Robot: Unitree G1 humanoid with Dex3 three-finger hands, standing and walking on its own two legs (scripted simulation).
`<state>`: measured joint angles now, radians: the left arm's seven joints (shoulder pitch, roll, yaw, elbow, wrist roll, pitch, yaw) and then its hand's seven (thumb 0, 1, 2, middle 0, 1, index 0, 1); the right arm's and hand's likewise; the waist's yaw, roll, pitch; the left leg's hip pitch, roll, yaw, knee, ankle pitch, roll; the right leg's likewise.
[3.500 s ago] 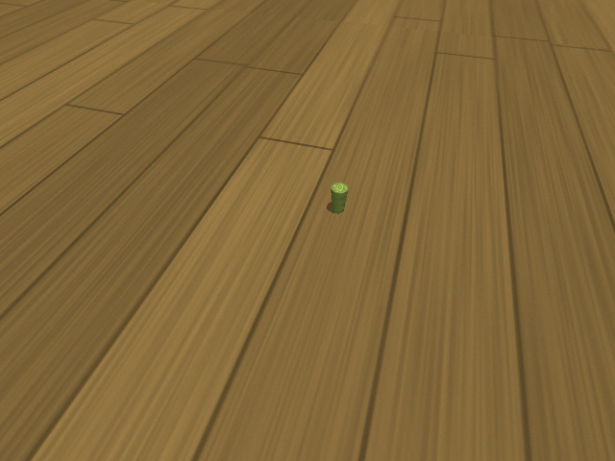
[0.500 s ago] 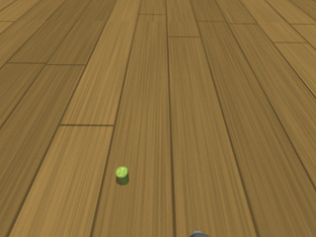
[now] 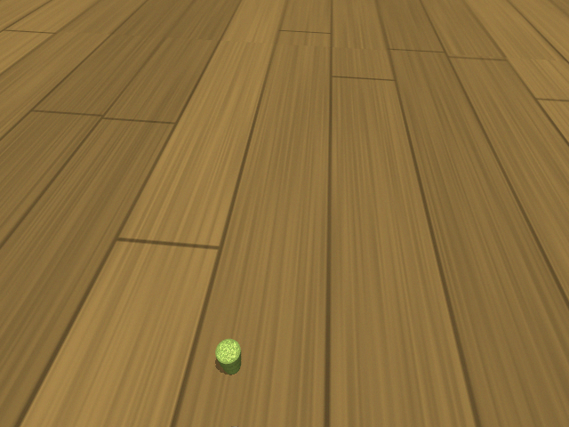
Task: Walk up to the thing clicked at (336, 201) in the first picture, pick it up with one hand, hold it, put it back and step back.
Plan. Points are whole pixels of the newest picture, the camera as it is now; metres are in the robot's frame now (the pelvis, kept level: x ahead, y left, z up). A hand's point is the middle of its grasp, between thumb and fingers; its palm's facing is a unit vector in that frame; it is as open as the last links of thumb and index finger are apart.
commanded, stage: walk up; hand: left
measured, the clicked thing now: (230, 358) +0.45 +0.20 -0.68
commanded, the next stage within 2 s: stand in 1.50 s
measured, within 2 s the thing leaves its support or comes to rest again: neither
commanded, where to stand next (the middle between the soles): +0.11 -0.01 m, yaw -1 degrees
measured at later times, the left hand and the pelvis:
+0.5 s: hand out of the picture +0.15 +0.25 -0.13, palm faces -0.05 -0.93 -0.37, open 7.4 cm; pelvis +0.06 -0.01 +0.01, yaw -1 degrees
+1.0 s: hand (138, 423) +0.17 +0.24 -0.12, palm faces -0.03 -0.95 -0.33, open 7.4 cm; pelvis +0.07 -0.01 +0.03, yaw -1 degrees
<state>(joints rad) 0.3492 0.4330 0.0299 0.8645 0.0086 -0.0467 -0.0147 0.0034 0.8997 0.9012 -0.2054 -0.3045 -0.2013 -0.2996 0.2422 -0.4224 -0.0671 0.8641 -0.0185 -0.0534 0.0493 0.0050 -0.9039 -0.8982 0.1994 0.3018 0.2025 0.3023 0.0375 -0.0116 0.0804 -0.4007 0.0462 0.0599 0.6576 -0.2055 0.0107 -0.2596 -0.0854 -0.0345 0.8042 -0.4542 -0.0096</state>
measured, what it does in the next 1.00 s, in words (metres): steps on the spot: right foot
